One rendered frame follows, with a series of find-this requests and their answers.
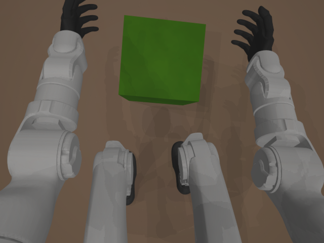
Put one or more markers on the robot left forearm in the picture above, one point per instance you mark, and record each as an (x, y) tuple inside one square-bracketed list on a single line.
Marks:
[(59, 87)]

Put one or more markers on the robot right shin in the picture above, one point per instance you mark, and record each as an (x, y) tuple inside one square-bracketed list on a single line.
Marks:
[(198, 136)]

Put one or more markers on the robot right foot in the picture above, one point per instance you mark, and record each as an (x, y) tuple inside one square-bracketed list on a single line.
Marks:
[(183, 189)]

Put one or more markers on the carton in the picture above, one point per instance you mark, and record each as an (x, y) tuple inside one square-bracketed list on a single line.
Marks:
[(161, 60)]

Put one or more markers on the left robot hand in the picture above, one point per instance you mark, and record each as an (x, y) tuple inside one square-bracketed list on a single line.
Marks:
[(71, 20)]

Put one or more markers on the robot right forearm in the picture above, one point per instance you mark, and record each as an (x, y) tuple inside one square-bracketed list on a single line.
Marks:
[(272, 104)]

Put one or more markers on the left robot upper arm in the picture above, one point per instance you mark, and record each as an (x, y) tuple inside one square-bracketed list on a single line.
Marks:
[(40, 162)]

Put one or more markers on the right robot hand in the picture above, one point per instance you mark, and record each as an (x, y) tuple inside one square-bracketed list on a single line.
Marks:
[(262, 38)]

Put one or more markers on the right robot upper arm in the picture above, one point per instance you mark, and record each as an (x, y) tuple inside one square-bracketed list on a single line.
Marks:
[(292, 177)]

